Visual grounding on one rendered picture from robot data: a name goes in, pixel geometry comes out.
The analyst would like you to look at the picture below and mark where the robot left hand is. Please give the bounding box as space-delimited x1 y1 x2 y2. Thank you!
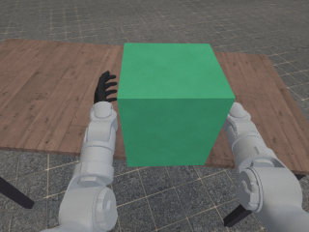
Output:
94 71 118 104

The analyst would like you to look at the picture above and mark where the carton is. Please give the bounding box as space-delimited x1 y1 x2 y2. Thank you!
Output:
117 43 236 167

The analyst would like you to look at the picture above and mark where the left robot forearm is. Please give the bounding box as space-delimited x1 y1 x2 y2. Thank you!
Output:
58 101 118 224

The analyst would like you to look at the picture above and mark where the right robot forearm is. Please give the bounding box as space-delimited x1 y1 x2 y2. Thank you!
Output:
222 101 303 206

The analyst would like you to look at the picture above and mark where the table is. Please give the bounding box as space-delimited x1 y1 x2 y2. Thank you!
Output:
0 38 309 227

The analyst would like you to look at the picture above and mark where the robot left upper arm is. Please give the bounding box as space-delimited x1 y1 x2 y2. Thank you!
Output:
40 186 118 232

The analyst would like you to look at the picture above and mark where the robot right upper arm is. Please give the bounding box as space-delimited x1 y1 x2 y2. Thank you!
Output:
238 166 309 232

